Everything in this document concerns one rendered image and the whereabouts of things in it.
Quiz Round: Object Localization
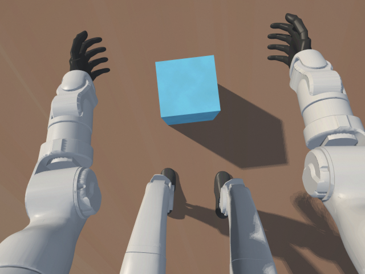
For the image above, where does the robot right hand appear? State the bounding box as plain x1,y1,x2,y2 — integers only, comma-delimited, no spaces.
267,13,312,68

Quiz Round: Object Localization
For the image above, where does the robot left hand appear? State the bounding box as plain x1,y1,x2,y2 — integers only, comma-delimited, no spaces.
69,31,110,81

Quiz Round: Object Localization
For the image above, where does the robot right upper arm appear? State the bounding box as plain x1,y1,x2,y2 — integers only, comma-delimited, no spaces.
302,146,365,274

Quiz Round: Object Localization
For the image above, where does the robot right shin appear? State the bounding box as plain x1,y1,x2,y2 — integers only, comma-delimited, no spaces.
219,178,251,209

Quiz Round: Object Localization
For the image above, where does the carton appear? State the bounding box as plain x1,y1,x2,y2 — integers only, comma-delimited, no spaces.
155,55,221,125

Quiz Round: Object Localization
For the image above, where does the left robot forearm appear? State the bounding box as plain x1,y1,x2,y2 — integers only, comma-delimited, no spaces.
25,70,98,218

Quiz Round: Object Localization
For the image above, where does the right robot forearm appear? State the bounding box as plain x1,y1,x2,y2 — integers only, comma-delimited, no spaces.
289,49,365,150

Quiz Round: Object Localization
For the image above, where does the robot left upper arm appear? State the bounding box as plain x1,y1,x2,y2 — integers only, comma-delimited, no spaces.
0,166,102,274

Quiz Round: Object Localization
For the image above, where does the robot right thigh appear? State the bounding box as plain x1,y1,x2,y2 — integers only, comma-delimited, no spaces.
221,184,277,274

